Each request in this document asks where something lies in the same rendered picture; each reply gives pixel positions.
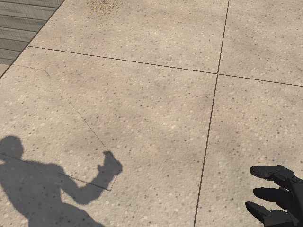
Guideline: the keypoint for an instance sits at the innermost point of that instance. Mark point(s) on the right robot hand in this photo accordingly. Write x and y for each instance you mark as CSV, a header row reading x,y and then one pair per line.
x,y
291,201

